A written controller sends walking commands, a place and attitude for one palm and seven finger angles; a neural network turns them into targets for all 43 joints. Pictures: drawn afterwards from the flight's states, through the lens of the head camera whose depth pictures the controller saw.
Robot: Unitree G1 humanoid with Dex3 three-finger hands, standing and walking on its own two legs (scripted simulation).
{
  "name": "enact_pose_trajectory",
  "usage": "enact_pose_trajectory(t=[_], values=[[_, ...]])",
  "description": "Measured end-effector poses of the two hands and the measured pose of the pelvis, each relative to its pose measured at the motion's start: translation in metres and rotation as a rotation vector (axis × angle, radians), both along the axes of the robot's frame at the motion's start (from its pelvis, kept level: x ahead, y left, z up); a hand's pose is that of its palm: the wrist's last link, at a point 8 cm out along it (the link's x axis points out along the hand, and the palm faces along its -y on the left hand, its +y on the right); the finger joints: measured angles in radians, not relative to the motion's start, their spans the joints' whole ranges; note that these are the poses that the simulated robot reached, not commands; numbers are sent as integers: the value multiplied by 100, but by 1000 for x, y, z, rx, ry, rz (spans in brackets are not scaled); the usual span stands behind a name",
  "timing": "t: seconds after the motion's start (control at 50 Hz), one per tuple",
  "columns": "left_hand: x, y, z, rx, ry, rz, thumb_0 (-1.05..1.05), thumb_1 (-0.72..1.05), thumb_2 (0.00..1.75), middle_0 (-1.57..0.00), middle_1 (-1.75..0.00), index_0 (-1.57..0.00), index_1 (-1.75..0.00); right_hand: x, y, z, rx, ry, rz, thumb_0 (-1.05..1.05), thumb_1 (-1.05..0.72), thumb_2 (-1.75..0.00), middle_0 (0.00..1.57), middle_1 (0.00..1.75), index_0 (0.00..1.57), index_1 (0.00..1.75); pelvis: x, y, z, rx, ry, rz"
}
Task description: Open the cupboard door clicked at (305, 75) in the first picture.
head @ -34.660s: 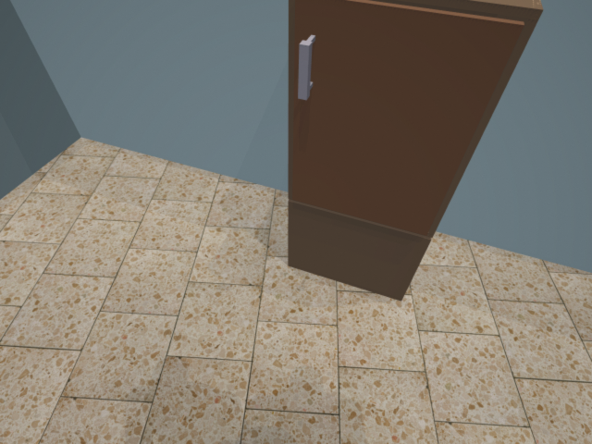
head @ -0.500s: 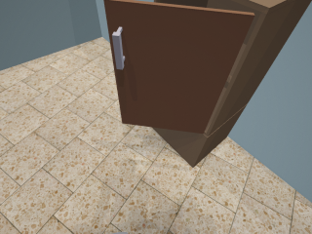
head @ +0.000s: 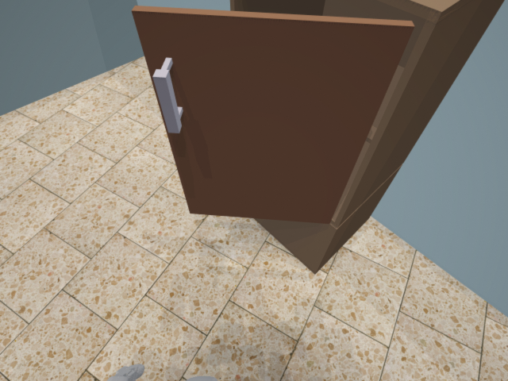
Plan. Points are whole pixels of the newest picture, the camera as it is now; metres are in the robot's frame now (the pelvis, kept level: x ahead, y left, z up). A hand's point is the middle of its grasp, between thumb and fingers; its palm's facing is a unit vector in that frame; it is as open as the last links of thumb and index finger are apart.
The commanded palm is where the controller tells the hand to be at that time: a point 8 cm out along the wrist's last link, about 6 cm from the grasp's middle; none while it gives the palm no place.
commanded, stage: come to a stop and stand still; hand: left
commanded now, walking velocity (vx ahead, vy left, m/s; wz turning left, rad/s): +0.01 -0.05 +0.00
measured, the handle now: (171, 96) +0.56 +0.18 +0.11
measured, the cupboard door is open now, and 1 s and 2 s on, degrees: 42 42 42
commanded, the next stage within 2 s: look again from close up in 0.40 s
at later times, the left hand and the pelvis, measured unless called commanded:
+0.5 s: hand out of the picture +0.01 +0.21 -0.17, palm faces +0.00 -0.97 -0.25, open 7.4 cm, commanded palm none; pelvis -0.01 +0.02 +0.00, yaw -1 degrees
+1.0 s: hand out of the picture +0.02 +0.20 -0.16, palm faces -0.03 -0.97 -0.24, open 7.4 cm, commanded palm none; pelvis -0.02 +0.00 +0.00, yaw -1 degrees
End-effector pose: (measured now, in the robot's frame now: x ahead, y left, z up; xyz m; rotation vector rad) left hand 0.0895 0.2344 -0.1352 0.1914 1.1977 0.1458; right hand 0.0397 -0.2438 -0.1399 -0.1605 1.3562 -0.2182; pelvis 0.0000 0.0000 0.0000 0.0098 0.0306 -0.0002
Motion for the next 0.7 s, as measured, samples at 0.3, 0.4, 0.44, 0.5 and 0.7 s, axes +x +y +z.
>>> enact_pose_trajectory(t=[0.3, 0.4, 0.44, 0.5, 0.7], values=[[-56, 27, -13, -25, 118, 67, 1, 91, 90, -20, -30, -20, -30, -1, 36, 1, 5, -44, 59, 0, -92, -90, 21, 30, 21, 30, -1, 21, -3, -4, -19, 2], [-74, 23, -6, -1, 161, 45, 1, 91, 90, -20, -30, -20, -30, -8, 34, -1, 30, -42, 34, 0, -92, -90, 21, 30, 20, 30, -3, 20, 1, -14, -20, -8], [-79, 22, -5, 15, 155, 30, 1, 91, 90, -20, -30, -20, -30, -11, 33, -3, 36, -60, 38, 0, -91, -90, 21, 30, 20, 30, -6, 20, -1, -18, -17, -11], [-83, 20, -3, 22, 141, 21, 1, 91, 90, -20, -30, -20, -30, -14, 34, -7, 46, -85, 51, 0, -91, -90, 21, 30, 20, 30, -11, 21, -3, -16, -23, -9], [-86, 15, 4, 23, 101, -4, 1, 91, 90, -20, -30, -20, -30, -31, 29, -9, 67, -90, 61, 0, -91, -90, 20, 30, 20, 30, -23, 14, -1, 1, -47, -14]])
